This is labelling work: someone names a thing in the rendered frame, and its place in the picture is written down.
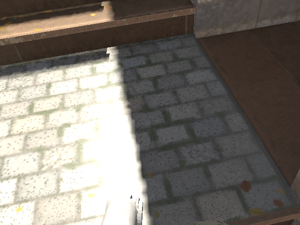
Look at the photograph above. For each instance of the robot left thigh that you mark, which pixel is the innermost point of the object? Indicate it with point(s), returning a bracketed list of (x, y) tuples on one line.
[(123, 210)]

